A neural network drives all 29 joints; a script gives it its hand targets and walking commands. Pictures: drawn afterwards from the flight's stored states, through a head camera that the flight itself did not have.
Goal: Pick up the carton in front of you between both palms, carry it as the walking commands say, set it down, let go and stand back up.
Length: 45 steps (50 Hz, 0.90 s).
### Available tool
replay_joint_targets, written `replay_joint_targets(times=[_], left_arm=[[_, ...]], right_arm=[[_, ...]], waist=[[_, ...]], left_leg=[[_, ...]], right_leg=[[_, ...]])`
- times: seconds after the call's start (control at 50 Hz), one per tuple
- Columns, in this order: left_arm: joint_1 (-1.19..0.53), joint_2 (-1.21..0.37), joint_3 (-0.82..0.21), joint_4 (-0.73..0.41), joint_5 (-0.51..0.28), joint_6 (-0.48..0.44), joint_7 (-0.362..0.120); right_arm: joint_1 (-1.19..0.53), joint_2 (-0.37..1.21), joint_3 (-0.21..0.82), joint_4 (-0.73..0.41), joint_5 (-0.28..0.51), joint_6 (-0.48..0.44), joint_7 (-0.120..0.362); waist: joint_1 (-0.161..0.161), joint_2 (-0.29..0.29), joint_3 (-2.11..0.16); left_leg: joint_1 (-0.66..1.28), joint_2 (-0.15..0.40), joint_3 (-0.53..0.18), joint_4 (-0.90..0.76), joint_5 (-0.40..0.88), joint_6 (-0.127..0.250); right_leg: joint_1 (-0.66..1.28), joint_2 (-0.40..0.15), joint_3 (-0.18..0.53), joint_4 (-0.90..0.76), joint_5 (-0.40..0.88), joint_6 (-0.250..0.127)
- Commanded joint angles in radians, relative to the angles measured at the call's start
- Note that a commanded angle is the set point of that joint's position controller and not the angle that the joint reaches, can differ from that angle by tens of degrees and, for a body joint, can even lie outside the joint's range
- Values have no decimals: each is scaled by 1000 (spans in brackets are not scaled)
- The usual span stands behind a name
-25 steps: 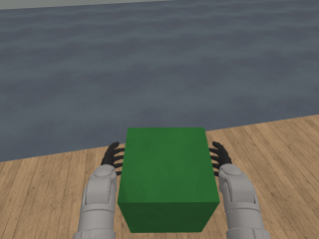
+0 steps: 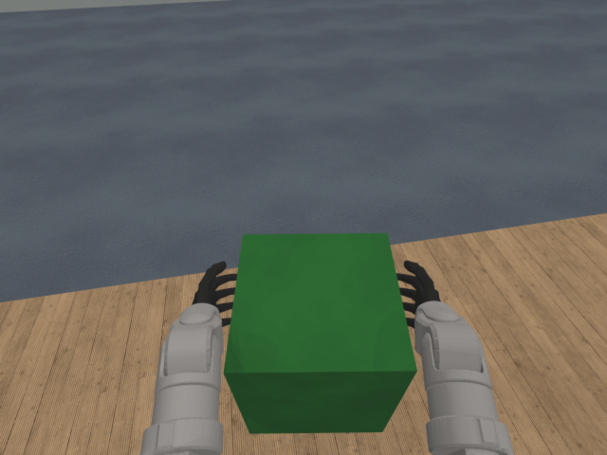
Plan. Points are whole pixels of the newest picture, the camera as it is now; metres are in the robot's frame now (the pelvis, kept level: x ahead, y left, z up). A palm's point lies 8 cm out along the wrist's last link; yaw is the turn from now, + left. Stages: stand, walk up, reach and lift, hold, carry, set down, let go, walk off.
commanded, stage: hold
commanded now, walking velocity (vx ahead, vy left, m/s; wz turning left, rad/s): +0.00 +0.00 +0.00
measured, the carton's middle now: (315, 337) +0.30 +0.00 -0.03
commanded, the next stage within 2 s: carry in 0.56 s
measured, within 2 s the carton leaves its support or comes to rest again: neither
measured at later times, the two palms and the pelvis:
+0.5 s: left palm (206, 315) +0.29 +0.15 +0.05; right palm (425, 314) +0.29 -0.15 +0.05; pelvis +0.01 +0.00 +0.00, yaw +0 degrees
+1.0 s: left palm (201, 246) +0.38 +0.17 +0.09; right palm (407, 246) +0.37 -0.13 +0.09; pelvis +0.12 +0.01 +0.00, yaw +0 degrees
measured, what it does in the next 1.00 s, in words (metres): walks ahead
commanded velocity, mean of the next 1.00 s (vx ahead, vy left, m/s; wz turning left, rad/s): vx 0.24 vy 0.00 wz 0.00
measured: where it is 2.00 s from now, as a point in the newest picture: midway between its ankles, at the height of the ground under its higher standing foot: (287, 363)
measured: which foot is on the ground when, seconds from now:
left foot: down 0.00-1.00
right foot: down 0.00-0.80, up 0.82-1.00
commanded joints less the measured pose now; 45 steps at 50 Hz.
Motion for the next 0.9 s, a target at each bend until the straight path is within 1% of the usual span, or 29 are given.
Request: replay_joint_targets(times=[0.0, 0.16, 0.26, 0.38, 0.52, 0.54, 0.56, 0.58, 0.6, 0.62, 0.64, 0.66, 0.68, 0.7, 0.72, 0.74, 0.76, 0.78, 0.8, 0.82, 0.84, 0.86, 0.88], left_arm=[[-491, -899, -553, -38, -256, -27, -230], [-437, -893, -568, -77, -266, -20, -222], [-412, -889, -577, -97, -271, -18, -217], [-401, -887, -583, -110, -274, -17, -215], [-413, -887, -582, -105, -273, -17, -215], [-458, -894, -591, -118, -288, -11, -214], [-443, -894, -591, -104, -294, -5, -215], [-448, -899, -613, -132, -303, -3, -212], [-469, -907, -631, -159, -313, 1, -207], [-484, -913, -645, -184, -322, 8, -200], [-469, -918, -661, -202, -331, 20, -191], [-452, -918, -678, -230, -340, 35, -180], [-438, -915, -700, -267, -351, 54, -169], [-433, -909, -721, -306, -361, 75, -156], [-429, -899, -739, -343, -371, 99, -144], [-424, -888, -754, -377, -385, 123, -132], [-409, -878, -777, -421, -405, 148, -121], [-404, -868, -800, -468, -423, 176, -109], [-398, -850, -816, -507, -438, 203, -97], [-392, -834, -830, -533, -459, 233, -86], [-368, -827, -847, -566, -480, 258, -74], [-329, -820, -853, -593, -493, 280, -61], [-296, -817, -858, -625, -503, 301, -49]], right_arm=[[-504, 913, 555, -51, 259, -36, 227], [-453, 902, 568, -88, 267, -32, 223], [-430, 894, 576, -108, 271, -30, 221], [-421, 888, 582, -122, 273, -31, 219], [-433, 886, 580, -118, 271, -31, 219], [-478, 887, 601, -121, 283, -27, 221], [-470, 891, 599, -119, 290, -23, 219], [-484, 895, 620, -150, 310, -22, 218], [-506, 899, 637, -178, 322, -18, 215], [-525, 901, 655, -201, 331, -11, 210], [-521, 905, 676, -220, 346, 1, 204], [-512, 907, 699, -249, 362, 17, 197], [-503, 912, 726, -285, 379, 35, 190], [-502, 913, 749, -321, 397, 55, 183], [-499, 909, 770, -352, 412, 79, 174], [-496, 906, 785, -380, 424, 103, 163], [-470, 897, 797, -407, 432, 127, 148], [-414, 877, 799, -425, 432, 152, 132], [-361, 852, 789, -451, 423, 175, 113], [-323, 836, 777, -482, 417, 202, 91], [-300, 819, 778, -535, 419, 229, 71], [-278, 805, 781, -580, 426, 254, 54], [-259, 797, 790, -626, 437, 275, 40]], waist=[[1, -4, -246], [0, -2, -256], [0, -1, -257], [0, 1, -254], [1, 1, -246], [-4, -15, -278], [-3, -18, -287], [-2, -14, -259], [-2, -21, -237], [0, -33, -234], [4, -56, -266], [7, -91, -312], [8, -132, -343], [5, -155, -341], [4, -154, -329], [2, -135, -317], [5, -62, -311], [-9, 104, -309], [-22, 248, -278], [-30, 255, -229], [-30, 195, -239], [-30, 147, -278], [-32, 135, -308]], left_leg=[[1, -80, 17, -74, 97, 9], [24, -82, 12, -75, 175, 4], [33, -83, 10, -77, 204, 2], [34, -84, 8, -78, 207, 2], [25, -83, 10, -77, 177, 3], [-100, 113, 9, -13, 6, 20], [-138, 95, -34, -40, -232, 27], [-196, 79, -31, -41, -418, 26], [-250, 70, -23, -24, -496, 24], [-281, 67, -10, 16, -439, 24], [-285, 48, 26, 74, -349, 18], [-280, 22, 73, 148, -266, 8], [-287, -2, 118, 197, -218, 1], [-290, -12, 146, 165, -220, 5], [-257, -12, 157, 115, -228, 11], [-202, -1, 153, 54, -231, 19], [-128, 45, 82, -6, -254, 33], [-40, 176, -124, -94, -345, 81], [80, 309, -352, -163, -299, 147], [137, 363, -429, -168, -139, 212], [163, 367, -403, -143, 3, 233], [180, 351, -326, -124, 98, 225], [177, 319, -243, -108, 165, 199]], right_leg=[[83, 80, -11, -58, 92, -3], [97, 84, -7, -58, 164, -1], [101, 86, -5, -59, 188, -1], [97, 88, -6, -59, 186, -2], [87, 88, -8, -57, 154, -3], [-20, -107, -31, 12, -25, -14], [-58, -96, 10, -22, -251, -20], [-116, -94, 26, -49, -441, -24], [-141, -102, 42, -56, -530, -31], [-135, -117, 54, -50, -497, -40], [-122, -135, 75, -56, -448, -55], [-103, -164, 117, -83, -429, -74], [-88, -198, 166, -113, -445, -96], [-99, -218, 182, -122, -470, -115], [-145, -216, 166, -113, -489, -118], [-198, -198, 119, -72, -485, -107], [-270, -149, 38, 20, -433, -77], [-394, -83, -76, 223, -351, -41], [-591, -26, -170, 393, -299, -13], [-715, -41, -173, 399, -354, -13], [-722, -55, -155, 403, -377, -18], [-692, -54, -155, 354, -362, -19], [-638, -33, -181, 297, -295, -17]])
